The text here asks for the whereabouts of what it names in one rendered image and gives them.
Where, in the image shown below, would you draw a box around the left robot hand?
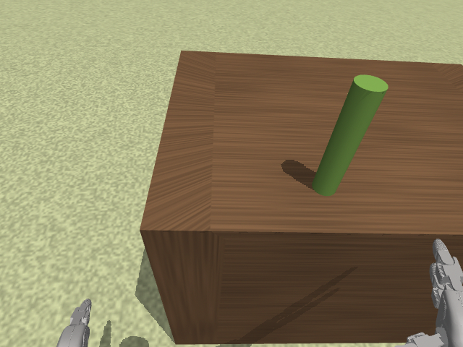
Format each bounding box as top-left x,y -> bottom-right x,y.
56,299 -> 92,347

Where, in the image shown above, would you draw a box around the can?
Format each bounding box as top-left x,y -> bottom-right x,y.
312,74 -> 388,196

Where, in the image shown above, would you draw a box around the right robot hand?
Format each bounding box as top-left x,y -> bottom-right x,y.
395,239 -> 463,347

